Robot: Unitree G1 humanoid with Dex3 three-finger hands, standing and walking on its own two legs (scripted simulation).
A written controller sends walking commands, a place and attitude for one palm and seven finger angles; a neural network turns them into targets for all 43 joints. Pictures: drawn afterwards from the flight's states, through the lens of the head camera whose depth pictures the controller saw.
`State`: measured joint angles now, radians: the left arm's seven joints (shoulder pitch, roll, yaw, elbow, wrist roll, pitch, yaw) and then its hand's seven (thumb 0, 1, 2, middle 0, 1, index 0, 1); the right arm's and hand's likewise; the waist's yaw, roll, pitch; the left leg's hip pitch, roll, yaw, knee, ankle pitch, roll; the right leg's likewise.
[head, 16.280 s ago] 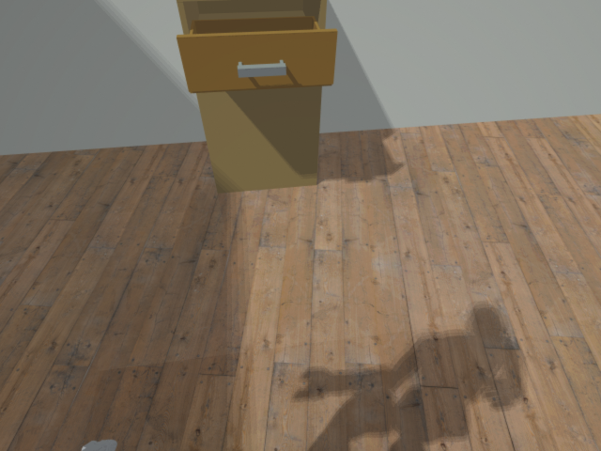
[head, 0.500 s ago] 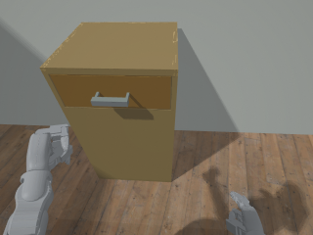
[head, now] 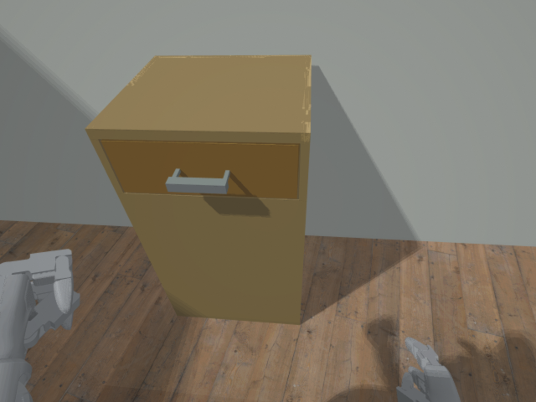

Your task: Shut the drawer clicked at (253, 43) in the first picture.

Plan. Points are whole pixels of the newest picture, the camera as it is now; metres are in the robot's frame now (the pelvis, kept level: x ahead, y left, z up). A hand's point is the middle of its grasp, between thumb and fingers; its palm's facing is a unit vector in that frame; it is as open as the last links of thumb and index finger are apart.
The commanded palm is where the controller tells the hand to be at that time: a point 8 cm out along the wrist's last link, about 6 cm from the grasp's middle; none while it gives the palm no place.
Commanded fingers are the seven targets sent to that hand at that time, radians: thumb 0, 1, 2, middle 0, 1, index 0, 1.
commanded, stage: draw the hand back to the body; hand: left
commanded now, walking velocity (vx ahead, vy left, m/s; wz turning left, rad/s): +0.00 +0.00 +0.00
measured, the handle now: (199, 179) +0.57 +0.25 +0.00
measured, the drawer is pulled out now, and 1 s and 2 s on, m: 0.00 0.00 0.00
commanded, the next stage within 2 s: step back with the hand held close in 0.04 s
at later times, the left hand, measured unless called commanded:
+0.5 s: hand (70, 302) +0.17 +0.25 +0.15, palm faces +0.26 -0.82 -0.51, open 3.3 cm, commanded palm +0.11 +0.30 +0.17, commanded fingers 0.00 0.90 0.90 -1.40 -1.60 -1.40 -1.60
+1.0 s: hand out of the picture +0.05 +0.27 +0.17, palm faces +0.41 -0.76 -0.50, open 3.3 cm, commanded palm -0.01 +0.31 +0.17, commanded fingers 0.00 0.90 0.90 -1.40 -1.60 -1.40 -1.60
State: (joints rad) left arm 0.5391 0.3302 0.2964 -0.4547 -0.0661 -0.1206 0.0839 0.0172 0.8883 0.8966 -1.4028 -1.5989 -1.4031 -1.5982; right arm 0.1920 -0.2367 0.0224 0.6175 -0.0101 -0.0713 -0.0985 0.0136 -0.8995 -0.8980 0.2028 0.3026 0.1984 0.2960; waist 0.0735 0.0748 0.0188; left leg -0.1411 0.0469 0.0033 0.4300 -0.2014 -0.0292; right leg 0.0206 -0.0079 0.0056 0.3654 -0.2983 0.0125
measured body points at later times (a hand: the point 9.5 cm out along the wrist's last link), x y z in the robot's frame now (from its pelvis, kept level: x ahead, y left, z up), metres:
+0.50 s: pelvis -0.02 +0.02 +0.00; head +0.00 +0.01 +0.45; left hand +0.15 +0.29 +0.18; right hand +0.15 -0.23 -0.09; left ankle +0.03 +0.14 -0.74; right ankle -0.06 -0.13 -0.74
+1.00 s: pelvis -0.12 +0.02 -0.01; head -0.10 +0.02 +0.44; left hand +0.02 +0.31 +0.19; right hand +0.07 -0.20 -0.10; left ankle -0.01 +0.14 -0.73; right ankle -0.07 -0.11 -0.74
